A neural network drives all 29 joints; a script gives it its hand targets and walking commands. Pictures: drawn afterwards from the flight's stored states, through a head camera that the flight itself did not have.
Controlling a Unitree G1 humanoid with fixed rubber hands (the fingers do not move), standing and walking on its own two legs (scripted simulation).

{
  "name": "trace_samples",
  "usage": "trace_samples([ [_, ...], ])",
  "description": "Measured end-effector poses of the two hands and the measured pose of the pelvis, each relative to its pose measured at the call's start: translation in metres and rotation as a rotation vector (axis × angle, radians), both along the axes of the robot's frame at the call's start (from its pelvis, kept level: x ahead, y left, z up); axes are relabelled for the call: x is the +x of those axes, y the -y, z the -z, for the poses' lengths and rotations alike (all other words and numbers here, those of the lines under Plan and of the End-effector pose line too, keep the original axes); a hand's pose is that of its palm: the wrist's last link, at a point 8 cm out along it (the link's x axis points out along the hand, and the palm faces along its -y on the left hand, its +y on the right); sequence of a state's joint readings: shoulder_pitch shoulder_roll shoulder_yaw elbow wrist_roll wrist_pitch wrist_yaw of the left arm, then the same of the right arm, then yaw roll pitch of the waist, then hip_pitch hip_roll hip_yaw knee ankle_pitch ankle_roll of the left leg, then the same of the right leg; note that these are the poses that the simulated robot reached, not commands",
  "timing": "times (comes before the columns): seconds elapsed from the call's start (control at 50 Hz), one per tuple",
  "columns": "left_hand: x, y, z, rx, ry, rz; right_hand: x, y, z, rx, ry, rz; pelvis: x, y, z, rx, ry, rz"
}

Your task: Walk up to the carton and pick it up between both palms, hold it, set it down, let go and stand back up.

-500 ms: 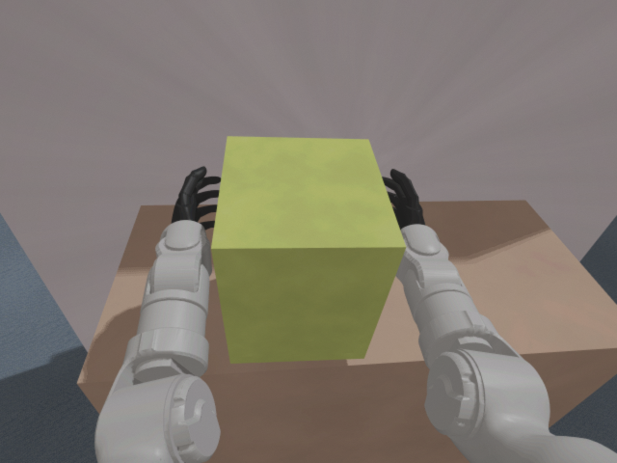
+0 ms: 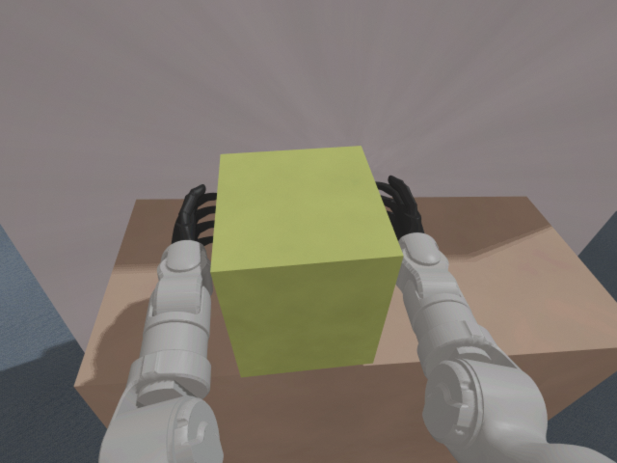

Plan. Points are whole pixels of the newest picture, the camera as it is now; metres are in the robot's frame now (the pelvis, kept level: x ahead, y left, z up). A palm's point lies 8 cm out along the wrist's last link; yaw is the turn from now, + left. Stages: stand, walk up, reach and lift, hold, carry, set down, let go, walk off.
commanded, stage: set down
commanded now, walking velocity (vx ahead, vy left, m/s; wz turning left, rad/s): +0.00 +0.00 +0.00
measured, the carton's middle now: (300, 263) +0.40 +0.02 +0.06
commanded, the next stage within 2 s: none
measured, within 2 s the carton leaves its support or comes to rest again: rests again in 0.36 s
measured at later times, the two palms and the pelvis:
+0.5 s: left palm (198, 244) +0.38 +0.16 +0.11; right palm (413, 241) +0.40 -0.13 +0.12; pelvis +0.00 +0.00 +0.00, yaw -1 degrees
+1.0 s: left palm (202, 245) +0.39 +0.16 +0.10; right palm (415, 246) +0.40 -0.14 +0.11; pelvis +0.00 +0.00 +0.00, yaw -2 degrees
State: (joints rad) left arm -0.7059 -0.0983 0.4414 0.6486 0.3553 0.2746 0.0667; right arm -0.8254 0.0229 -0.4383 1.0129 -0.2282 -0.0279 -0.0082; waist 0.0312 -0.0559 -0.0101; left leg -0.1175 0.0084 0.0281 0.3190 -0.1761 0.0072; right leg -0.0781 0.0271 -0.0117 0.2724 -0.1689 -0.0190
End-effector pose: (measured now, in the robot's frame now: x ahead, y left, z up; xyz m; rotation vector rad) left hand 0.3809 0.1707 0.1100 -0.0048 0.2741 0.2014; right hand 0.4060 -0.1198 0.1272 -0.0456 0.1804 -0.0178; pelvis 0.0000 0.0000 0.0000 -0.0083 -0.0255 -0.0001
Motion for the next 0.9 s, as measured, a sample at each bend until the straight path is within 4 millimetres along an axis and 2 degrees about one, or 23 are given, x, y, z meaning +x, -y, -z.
trace_samples([
  [0.3,-0.001,0.005,-0.001,-0.010,0.016,0.006,-0.005,0.006,0.004,-0.001,0.016,0.006,-0.003,0.000,-0.001,0.004,0.006,0.010],
  [0.64,0.007,0.016,0.008,-0.007,0.032,0.019,-0.003,0.018,0.019,-0.020,0.017,0.016,0.003,0.002,0.000,0.008,0.001,0.028],
  [0.9,0.007,0.015,0.009,-0.014,0.047,0.020,-0.004,0.018,0.021,-0.018,0.037,0.020,0.003,0.001,0.000,0.009,-0.010,0.037],
])
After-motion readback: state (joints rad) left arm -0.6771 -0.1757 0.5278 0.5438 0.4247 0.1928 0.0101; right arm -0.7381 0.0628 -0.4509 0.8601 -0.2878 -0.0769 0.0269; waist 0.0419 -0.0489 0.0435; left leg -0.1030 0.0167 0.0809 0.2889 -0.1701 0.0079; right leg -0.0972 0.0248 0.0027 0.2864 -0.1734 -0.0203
